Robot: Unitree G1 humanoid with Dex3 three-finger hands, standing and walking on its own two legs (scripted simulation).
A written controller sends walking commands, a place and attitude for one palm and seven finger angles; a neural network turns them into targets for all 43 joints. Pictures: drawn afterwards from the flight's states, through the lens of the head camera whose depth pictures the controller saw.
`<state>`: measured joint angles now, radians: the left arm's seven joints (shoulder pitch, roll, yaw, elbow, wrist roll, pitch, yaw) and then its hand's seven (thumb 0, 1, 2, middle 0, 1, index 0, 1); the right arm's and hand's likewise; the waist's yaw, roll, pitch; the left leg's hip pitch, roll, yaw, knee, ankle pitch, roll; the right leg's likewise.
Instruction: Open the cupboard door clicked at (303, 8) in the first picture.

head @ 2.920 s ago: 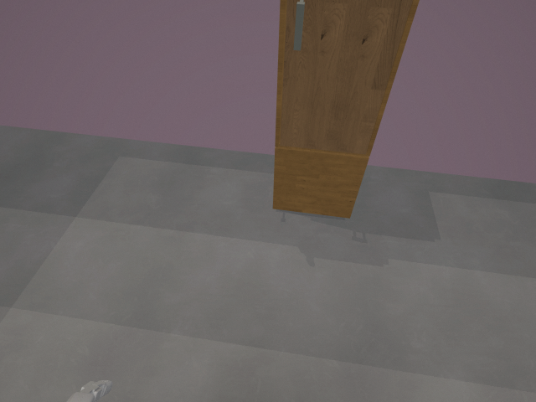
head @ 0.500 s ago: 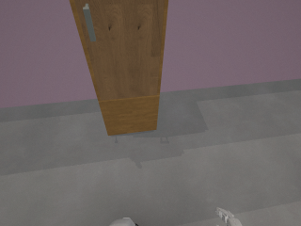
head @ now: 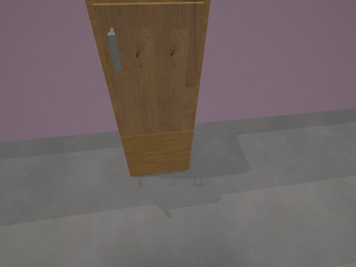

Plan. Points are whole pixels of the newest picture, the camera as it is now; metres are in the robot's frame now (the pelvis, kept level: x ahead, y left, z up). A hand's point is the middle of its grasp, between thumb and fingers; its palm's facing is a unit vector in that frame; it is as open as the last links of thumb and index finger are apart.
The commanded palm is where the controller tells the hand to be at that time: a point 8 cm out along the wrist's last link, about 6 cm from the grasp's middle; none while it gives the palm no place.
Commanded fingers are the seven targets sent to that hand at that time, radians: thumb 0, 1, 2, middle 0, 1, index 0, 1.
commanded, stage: turn to face it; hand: left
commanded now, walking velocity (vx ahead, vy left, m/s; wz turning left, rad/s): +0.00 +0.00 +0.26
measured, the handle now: (115, 49) +0.74 +0.22 +0.12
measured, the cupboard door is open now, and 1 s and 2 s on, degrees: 0 0 0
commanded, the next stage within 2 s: take the last steps up to it in 0.10 s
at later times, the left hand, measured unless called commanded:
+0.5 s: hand out of the picture -0.08 +0.17 -0.19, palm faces +0.24 -0.96 -0.14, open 7.4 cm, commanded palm none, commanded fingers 0.00 0.90 0.90 -0.20 -0.30 -0.20 -0.30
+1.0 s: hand (113, 235) +0.25 +0.19 -0.19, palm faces +0.03 -0.98 -0.18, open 7.4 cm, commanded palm none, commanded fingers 0.00 0.90 0.90 -0.20 -0.30 -0.20 -0.30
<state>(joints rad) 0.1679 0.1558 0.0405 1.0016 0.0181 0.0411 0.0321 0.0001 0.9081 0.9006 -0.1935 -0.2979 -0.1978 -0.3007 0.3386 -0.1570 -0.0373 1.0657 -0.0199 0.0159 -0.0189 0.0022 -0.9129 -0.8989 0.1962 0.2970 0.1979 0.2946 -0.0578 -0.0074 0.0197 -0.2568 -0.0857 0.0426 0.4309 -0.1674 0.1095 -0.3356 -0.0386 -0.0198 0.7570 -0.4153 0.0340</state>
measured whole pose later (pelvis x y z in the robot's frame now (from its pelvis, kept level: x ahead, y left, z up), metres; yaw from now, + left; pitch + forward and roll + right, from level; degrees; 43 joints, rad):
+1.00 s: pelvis +0.16 +0.00 -0.02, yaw +4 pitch -1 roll +0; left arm 0.12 0.18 0.05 1.03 0.02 -0.04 -0.02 0.00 0.91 0.90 -0.19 -0.30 -0.19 -0.30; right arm 0.51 -0.09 -0.03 1.20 -0.02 -0.04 -0.03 0.00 -0.91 -0.90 0.20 0.30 0.20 0.29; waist -0.06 0.00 0.09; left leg 0.05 0.10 0.16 0.55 -0.52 -0.04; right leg -0.44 -0.05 -0.13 0.61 -0.12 -0.05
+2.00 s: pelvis +0.17 -0.03 +0.01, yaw +2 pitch -1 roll +2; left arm 0.39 0.12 0.02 1.11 0.02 0.01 0.03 0.00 0.91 0.90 -0.19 -0.30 -0.20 -0.30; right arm 0.32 -0.19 -0.06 1.11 -0.02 0.07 0.00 0.00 -0.91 -0.90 0.19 0.30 0.20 0.29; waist 0.01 0.02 -0.05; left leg -0.39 0.02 0.05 0.72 -0.29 -0.03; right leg -0.06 -0.04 -0.05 0.35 -0.28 -0.02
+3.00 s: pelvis +0.11 +0.04 +0.00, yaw +3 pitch -3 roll +0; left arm 0.28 0.25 0.01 0.97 0.03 0.03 0.02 0.00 0.91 0.90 -0.19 -0.30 -0.20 -0.30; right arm 0.29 -0.25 -0.03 1.01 -0.02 0.02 0.00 0.01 -0.91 -0.90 0.20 0.30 0.20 0.29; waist -0.02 0.01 0.01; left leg -0.24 -0.01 0.10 0.46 -0.19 0.05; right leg -0.17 -0.10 -0.02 0.48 -0.28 0.04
